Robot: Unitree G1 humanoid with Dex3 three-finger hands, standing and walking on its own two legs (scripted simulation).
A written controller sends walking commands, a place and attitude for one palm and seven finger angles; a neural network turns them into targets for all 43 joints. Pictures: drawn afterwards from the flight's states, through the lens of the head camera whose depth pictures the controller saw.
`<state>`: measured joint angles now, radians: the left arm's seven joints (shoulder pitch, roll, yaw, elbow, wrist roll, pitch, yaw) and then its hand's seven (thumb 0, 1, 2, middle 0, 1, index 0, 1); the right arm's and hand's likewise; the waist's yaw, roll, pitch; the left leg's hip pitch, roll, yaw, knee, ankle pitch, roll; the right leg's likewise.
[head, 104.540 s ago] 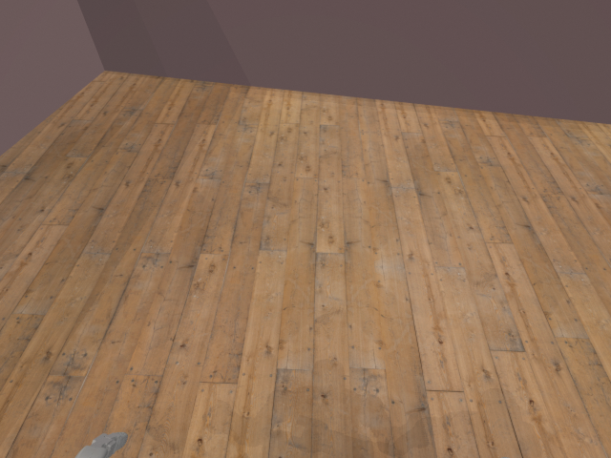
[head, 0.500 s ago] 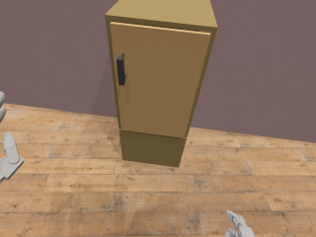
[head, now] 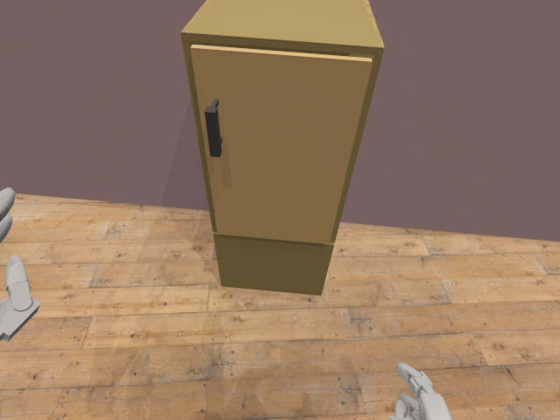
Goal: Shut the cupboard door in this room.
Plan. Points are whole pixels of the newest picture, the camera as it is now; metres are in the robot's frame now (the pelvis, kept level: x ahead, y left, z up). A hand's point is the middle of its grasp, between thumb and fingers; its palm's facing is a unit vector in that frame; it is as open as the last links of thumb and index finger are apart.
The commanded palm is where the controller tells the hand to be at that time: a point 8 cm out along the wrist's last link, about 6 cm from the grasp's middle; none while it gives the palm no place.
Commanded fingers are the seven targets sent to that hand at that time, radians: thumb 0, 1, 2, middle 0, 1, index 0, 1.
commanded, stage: stop stepping back and stand still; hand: left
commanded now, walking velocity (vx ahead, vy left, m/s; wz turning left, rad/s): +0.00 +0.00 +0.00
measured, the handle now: (215, 128) +0.72 +0.17 +0.03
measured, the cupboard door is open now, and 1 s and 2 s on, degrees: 0 0 0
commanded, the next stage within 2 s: let the arm hang, fingers relaxed in 0.42 s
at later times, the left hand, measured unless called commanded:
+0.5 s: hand (57, 267) +0.25 +0.26 +0.16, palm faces +0.38 -0.80 -0.46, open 7.4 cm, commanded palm none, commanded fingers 0.00 0.90 0.90 -0.20 -0.30 -0.20 -0.30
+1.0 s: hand out of the picture -0.05 +0.19 -0.18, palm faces +0.05 -0.98 -0.17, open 7.1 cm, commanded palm none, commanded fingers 0.00 0.90 0.90 -0.20 -0.30 -0.20 -0.30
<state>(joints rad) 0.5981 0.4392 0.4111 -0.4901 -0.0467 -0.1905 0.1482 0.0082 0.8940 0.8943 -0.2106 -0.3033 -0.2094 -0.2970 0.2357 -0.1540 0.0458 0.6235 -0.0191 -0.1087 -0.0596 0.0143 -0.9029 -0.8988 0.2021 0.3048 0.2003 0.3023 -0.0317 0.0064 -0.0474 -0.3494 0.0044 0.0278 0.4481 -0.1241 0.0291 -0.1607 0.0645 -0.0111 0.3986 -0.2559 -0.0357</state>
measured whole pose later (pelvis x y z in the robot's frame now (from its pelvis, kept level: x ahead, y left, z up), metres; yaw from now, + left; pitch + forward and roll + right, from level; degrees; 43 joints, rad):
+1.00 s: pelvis +0.00 +0.01 +0.00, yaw +2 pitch +0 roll -1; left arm 0.40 0.20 0.00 1.03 0.01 0.05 0.01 0.00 0.96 0.89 -0.20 -0.30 -0.20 -0.29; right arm 0.30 -0.20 0.02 1.03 -0.02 0.04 -0.02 0.01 -0.91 -0.90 0.20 0.30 0.20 0.30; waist 0.01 -0.03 0.04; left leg -0.32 -0.04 0.02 0.45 -0.13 0.06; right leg -0.14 0.02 -0.04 0.43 -0.29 -0.02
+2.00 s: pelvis +0.03 +0.00 +0.00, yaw +0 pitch -1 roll +0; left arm 0.36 0.12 0.00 1.15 0.01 0.00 0.04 0.00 0.91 0.89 -0.20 -0.30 -0.20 -0.29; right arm 0.30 -0.13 0.02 1.14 -0.01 0.01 -0.04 0.01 -0.91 -0.90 0.20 0.30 0.19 0.30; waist -0.01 0.00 0.02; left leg -0.24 -0.04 0.04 0.39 -0.14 0.04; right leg -0.07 0.02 -0.01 0.39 -0.30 -0.03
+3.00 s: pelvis +0.05 -0.01 +0.00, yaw +0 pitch -2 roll +1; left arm 0.34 0.13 0.00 1.14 0.01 0.00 0.04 0.00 0.91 0.89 -0.20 -0.30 -0.20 -0.29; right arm 0.26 -0.15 0.02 1.14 -0.01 0.00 -0.05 0.01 -0.91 -0.90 0.20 0.30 0.20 0.30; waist 0.00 -0.01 0.03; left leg -0.19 -0.02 0.04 0.39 -0.18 0.02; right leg 0.00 0.04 0.00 0.34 -0.31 -0.05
